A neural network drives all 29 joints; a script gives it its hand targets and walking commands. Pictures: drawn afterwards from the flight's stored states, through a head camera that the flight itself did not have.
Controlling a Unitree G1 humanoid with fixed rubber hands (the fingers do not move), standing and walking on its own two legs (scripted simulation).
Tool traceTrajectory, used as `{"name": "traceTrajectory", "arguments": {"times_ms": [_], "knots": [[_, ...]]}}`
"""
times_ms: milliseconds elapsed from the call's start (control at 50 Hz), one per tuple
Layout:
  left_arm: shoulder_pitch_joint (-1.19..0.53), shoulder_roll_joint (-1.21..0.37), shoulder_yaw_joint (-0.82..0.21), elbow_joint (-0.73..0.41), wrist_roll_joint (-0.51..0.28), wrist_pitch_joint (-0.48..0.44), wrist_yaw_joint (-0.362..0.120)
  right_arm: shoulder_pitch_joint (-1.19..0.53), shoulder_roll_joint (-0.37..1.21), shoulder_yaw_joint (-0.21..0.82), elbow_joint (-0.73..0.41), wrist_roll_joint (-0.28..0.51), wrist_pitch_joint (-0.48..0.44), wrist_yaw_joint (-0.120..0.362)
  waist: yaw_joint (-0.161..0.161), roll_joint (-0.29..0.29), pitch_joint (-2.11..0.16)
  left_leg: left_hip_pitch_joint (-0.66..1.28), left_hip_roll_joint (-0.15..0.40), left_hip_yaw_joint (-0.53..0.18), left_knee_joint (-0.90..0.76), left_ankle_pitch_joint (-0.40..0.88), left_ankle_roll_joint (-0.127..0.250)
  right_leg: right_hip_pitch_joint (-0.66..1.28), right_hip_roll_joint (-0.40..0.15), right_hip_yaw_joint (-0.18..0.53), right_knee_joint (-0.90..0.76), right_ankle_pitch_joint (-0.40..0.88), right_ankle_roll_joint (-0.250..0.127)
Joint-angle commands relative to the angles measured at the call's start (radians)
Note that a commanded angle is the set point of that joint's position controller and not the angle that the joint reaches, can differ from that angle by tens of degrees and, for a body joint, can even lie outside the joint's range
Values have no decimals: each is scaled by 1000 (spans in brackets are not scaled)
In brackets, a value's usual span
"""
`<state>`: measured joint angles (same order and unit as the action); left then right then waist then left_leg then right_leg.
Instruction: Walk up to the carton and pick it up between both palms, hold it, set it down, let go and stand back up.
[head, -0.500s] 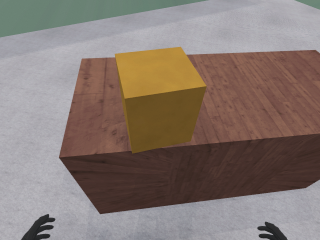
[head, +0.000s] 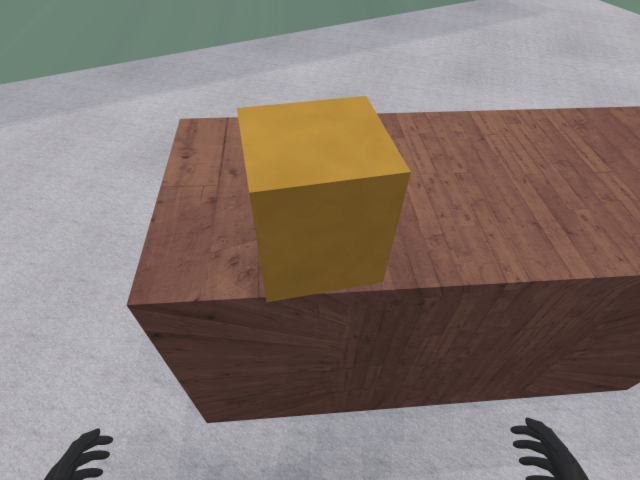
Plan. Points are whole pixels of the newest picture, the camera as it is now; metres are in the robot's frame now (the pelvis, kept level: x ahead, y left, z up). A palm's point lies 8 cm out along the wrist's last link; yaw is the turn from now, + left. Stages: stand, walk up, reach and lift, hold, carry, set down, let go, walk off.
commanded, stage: walk up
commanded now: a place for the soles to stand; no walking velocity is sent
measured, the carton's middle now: (315, 201) +0.53 +0.00 +0.03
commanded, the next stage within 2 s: reach and lift in 0.74 s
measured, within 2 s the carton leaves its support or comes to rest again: neither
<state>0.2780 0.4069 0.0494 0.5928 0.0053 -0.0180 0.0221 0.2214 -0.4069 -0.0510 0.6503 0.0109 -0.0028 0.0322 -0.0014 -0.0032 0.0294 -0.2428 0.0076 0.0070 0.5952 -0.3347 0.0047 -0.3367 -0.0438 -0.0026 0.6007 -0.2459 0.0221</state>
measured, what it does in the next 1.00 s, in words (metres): stands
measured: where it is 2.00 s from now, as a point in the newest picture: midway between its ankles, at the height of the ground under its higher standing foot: outside the picture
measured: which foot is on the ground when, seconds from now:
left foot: down 0.00-1.00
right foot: down 0.00-1.00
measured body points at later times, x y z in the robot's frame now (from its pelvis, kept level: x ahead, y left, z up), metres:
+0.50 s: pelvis +0.00 -0.01 +0.00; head +0.02 -0.01 +0.45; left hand +0.14 +0.31 -0.07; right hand +0.14 -0.32 -0.08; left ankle -0.01 +0.13 -0.73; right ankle +0.05 -0.13 -0.73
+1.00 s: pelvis +0.01 -0.02 +0.00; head +0.03 -0.03 +0.45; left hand +0.18 +0.29 -0.06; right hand +0.16 -0.31 -0.09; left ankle -0.01 +0.13 -0.73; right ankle +0.05 -0.13 -0.73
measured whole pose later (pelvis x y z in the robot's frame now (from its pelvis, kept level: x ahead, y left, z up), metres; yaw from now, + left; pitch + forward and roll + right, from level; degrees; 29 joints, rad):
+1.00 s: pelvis +0.01 -0.02 +0.00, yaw -1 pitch +0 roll +0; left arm 0.19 0.41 0.05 0.47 0.02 0.24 0.01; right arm 0.14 -0.33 -0.08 0.87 -0.07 -0.29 0.04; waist 0.00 0.00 0.04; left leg -0.23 0.05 0.00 0.58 -0.35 -0.02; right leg -0.34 0.00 -0.01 0.60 -0.26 -0.01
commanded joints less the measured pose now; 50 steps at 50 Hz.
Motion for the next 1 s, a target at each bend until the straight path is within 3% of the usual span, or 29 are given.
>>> {"name": "traceTrajectory", "arguments": {"times_ms": [0, 20, 60, 100, 220, 240, 260, 320, 360, 400, 420, 540, 600, 640, 680, 720, 740, 760, 780, 820, 880, 940, 980], "knots": [[-124, 211, 34, -19, -18, -31, -17, -35, -201, -33, 12, 3, -28, -6, -1, -53, -87, 13, 110, -133, -162, 113, 32, 112, -108, 128, -161, 45, -69], [-117, 197, 30, -20, -20, -30, -17, -44, -193, -27, 11, 1, -31, -6, 4, -22, -87, 16, 114, -126, -161, 125, 31, 112, -114, 133, -164, 70, -67], [-120, 203, 34, -15, -19, -31, -19, -41, -190, -28, 13, 2, -32, -8, 2, -54, -93, 23, 109, -127, -166, 113, 28, 113, -111, 135, -173, 41, -66], [-122, 197, 33, -17, -21, -33, -19, -37, -187, -27, 20, 0, -34, -7, 4, -28, -100, 11, 112, -133, -175, 112, 34, 136, -113, 136, -161, 69, -69], [-113, 202, 30, -15, -17, -35, -17, -33, -187, -25, 26, 4, -32, -8, 4, -61, -113, 29, 107, -123, -151, 164, 25, 142, -114, 128, -161, 109, -72], [-119, 196, 28, -12, -19, -35, -17, -35, -188, -27, 30, 0, -32, -9, -2, -35, -107, 34, 105, -121, -154, 159, 28, 129, -118, 136, -167, 106, -75], [-97, 204, 39, -19, -2, -23, -27, -8, -201, -38, 13, -11, -40, -13, 5, -87, -131, 16, 95, -116, -142, 41, 39, 161, -104, 135, -158, -31, -84], [-121, 210, 49, -38, 4, -10, -38, 10, -194, -34, 1, -16, -49, -16, 3, -86, -74, -32, 81, -111, -151, -72, 39, 113, -104, 156, -186, -205, -96], [-114, 212, 48, -39, 5, -13, -41, 23, -197, -35, 0, -14, -55, -18, -5, -61, -69, -34, 87, -120, -156, -52, 41, 109, -107, 157, -176, -161, -94], [-99, 202, 48, -32, -2, -18, -42, 12, -203, -40, -3, -18, -62, -20, 7, -40, -92, -26, 96, -142, -168, -4, 53, 139, -95, 140, -148, -103, -87], [-107, 212, 50, -27, 4, -18, -42, 18, -202, -40, -5, -14, -64, -21, -2, -67, -99, -27, 102, -148, -162, 32, 49, 159, -92, 129, -140, -68, -86], [-104, 206, 45, -27, 2, -17, -38, 30, -203, -34, -12, -11, -64, -25, 1, -63, -142, 3, 103, -139, -125, 165, 42, 194, -99, 118, -115, 89, -85], [-94, 203, 45, -35, 1, -13, -38, 40, -206, -36, -15, -12, -61, -26, 2, -54, -142, -6, 102, -131, -115, 160, 45, 192, -102, 115, -107, 85, -90], [-102, 199, 43, -37, 5, -14, -37, 39, -195, -34, -9, -13, -59, -27, -1, -86, -142, 7, 101, -128, -118, 156, 37, 187, -100, 115, -109, 80, -92], [-103, 207, 47, -41, 4, -12, -36, 38, -197, -33, -15, -10, -58, -27, -1, -58, -145, -2, 95, -118, -111, 148, 37, 186, -108, 123, -118, 61, -90], [-105, 207, 49, -36, 4, -10, -37, 41, -201, -36, -9, -14, -56, -28, 3, -81, -128, -19, 91, -124, -115, 124, 42, 181, -99, 120, -115, 19, -93], [-340, 52, 0, -108, 42, 184, 11, -168, -26, -122, 210, -142, -260, 10, -26, 115, 48, -280, 86, 59, -182, -118, -5, 234, 88, -82, 4, -30, -62], [-309, 26, 20, -111, 68, 244, 17, -156, -101, -137, 257, -126, -267, 28, -14, 178, 98, -482, 125, 68, -246, -201, 32, 450, 117, -96, 90, 52, -49], [-281, 15, 46, -132, 87, 269, 14, -165, -134, -151, 290, -129, -284, 32, -4, 171, 63, -553, 131, 85, -240, -197, 37, 520, 118, -83, 115, 104, -34], [-294, 47, 55, -235, 65, 281, 15, -172, -142, -159, 232, -126, -306, 24, -7, 118, -1, -515, 122, 86, -231, -153, 45, 536, 122, -76, 104, 138, -19], [-280, 70, 70, -352, 40, 258, 24, -131, -90, -133, 150, -88, -327, 20, 12, 60, -79, -245, 69, 79, -198, 69, 0, 427, 93, -67, -35, 189, -39], [-240, 84, 67, -326, 16, 244, 22, -115, -50, -95, 78, -60, -333, 16, 19, -16, -90, -80, 21, 80, -184, 108, -15, 331, 56, -53, -145, 152, -42], [-216, 82, 79, -285, 4, 233, 14, -108, -35, -76, 17, -47, -337, 13, 29, -85, -108, -50, -2, 80, -179, 122, -2, 335, 41, -26, -174, 152, -31]]}}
